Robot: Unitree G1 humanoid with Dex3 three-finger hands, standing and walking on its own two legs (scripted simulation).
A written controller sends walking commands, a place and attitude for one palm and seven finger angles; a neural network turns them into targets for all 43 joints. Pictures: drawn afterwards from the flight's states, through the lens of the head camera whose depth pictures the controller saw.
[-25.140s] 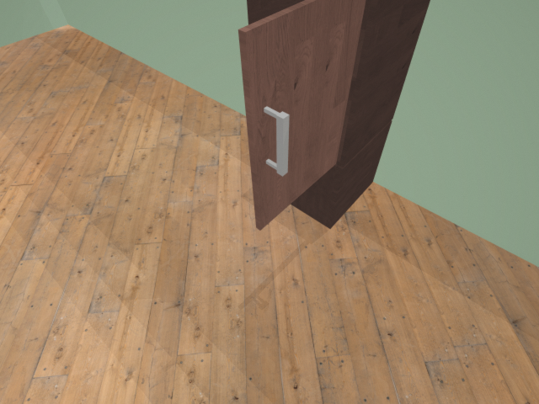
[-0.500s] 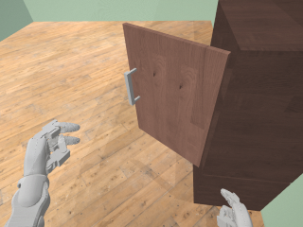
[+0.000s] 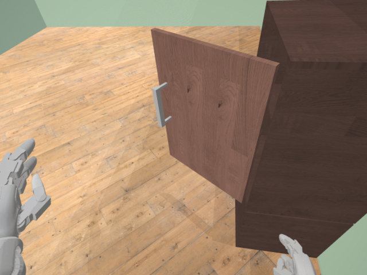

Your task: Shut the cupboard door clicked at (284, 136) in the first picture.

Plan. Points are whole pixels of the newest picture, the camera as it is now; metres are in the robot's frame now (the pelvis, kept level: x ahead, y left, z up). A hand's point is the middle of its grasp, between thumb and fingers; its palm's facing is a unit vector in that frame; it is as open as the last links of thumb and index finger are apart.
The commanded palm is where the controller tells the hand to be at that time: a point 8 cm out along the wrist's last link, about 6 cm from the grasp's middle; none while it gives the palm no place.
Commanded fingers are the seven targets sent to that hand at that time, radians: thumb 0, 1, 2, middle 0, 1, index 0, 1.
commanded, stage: draw the hand back to the body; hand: left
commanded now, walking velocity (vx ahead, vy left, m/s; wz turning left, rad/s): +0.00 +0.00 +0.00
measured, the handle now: (163, 105) +0.68 +0.17 -0.01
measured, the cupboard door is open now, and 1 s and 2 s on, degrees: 57 57 57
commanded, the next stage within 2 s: step back with the hand held close in 0.10 s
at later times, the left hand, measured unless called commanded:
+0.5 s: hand (46, 192) +0.21 +0.28 +0.14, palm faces +0.35 -0.79 -0.50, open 7.4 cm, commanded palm +0.14 +0.32 +0.17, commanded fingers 0.00 0.90 0.90 -0.20 -0.30 -0.20 -0.30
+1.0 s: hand (0, 236) +0.12 +0.30 +0.15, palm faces +0.47 -0.76 -0.44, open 7.4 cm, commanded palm +0.06 +0.33 +0.17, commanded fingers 0.00 0.90 0.90 -0.20 -0.30 -0.20 -0.30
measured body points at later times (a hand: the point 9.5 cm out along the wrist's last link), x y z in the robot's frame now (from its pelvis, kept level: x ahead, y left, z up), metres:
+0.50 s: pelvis +0.00 +0.02 +0.00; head +0.02 +0.00 +0.44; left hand +0.18 +0.32 +0.17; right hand +0.16 -0.23 -0.10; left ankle -0.02 +0.11 -0.74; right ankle +0.00 -0.10 -0.74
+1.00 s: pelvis -0.08 +0.03 -0.03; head -0.08 +0.04 +0.42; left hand +0.09 +0.34 +0.17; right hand +0.08 -0.21 -0.10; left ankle -0.02 +0.11 -0.74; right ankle +0.00 -0.10 -0.74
